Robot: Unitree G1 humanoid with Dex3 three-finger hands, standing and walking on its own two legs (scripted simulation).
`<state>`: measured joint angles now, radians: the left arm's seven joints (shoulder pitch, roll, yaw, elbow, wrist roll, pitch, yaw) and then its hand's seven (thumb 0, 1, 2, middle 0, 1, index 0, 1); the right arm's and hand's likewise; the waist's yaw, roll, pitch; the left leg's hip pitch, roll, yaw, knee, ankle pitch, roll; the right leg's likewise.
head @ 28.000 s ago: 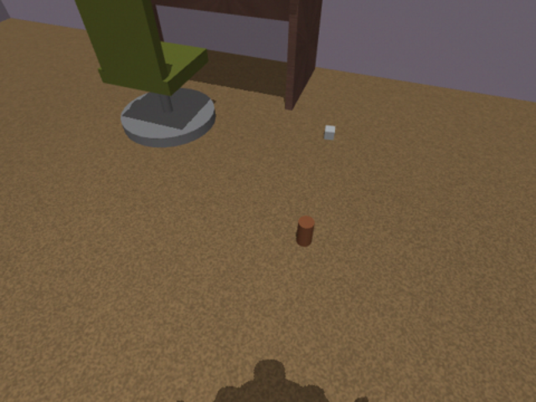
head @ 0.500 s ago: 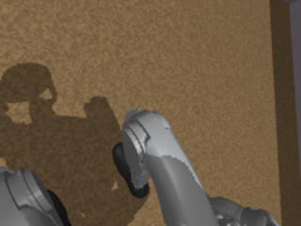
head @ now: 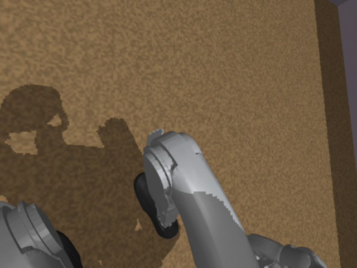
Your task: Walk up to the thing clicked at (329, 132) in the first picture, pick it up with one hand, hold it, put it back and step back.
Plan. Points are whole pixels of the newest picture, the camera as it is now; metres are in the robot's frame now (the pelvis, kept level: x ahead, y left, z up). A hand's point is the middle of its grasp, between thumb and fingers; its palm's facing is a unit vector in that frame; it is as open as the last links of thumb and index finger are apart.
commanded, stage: close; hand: left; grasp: from above
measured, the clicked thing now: out of the picture +0.43 +0.30 -0.27
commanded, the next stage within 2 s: settle in 1.18 s
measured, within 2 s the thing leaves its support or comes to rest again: leaves its support in 1.68 s
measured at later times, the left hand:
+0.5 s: hand out of the picture +0.42 +0.29 -0.25, palm faces +0.07 -0.48 -0.87, open 10.5 cm
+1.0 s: hand out of the picture +0.42 +0.28 -0.25, palm faces +0.06 -0.49 -0.87, open 9.8 cm
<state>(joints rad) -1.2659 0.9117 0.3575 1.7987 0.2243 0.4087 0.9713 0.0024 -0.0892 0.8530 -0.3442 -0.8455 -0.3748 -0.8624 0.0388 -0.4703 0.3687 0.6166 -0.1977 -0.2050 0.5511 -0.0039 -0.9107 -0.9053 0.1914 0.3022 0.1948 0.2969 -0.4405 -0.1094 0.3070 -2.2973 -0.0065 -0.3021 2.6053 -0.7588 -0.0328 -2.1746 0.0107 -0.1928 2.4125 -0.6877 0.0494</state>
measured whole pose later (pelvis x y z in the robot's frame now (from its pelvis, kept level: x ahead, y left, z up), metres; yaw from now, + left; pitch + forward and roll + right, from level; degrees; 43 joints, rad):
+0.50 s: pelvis +0.00 +0.00 +0.00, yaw +0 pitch +24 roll -15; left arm -1.27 0.89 0.32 1.81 0.20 0.39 0.99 0.00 -0.01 0.79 -0.42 -0.73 -0.46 -0.76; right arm 0.02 -0.49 0.35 0.64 -0.21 -0.22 0.56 0.00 -0.91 -0.91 0.19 0.30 0.19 0.30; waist -0.43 -0.12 0.31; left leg -2.27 -0.02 -0.31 2.60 -0.78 -0.04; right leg -2.14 0.00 -0.20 2.41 -0.71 0.05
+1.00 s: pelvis +0.00 +0.00 +0.00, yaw +0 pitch +25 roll -15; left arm -1.26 0.86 0.32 1.81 0.21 0.39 0.97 0.00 0.05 0.75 -0.51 -0.61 -0.55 -0.68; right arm 0.01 -0.47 0.35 0.66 -0.21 -0.22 0.55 0.00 -0.91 -0.91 0.19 0.30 0.19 0.30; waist -0.43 -0.11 0.30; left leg -2.28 -0.01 -0.30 2.59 -0.76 -0.04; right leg -2.16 0.00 -0.20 2.40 -0.70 0.04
